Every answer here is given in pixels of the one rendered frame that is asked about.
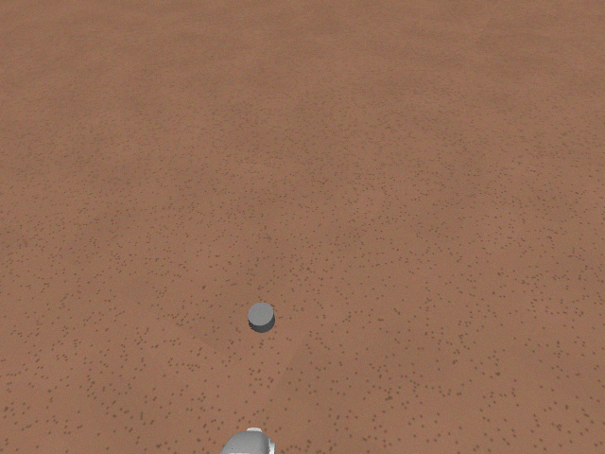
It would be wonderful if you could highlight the tin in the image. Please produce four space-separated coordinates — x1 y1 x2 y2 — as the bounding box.
248 303 275 333

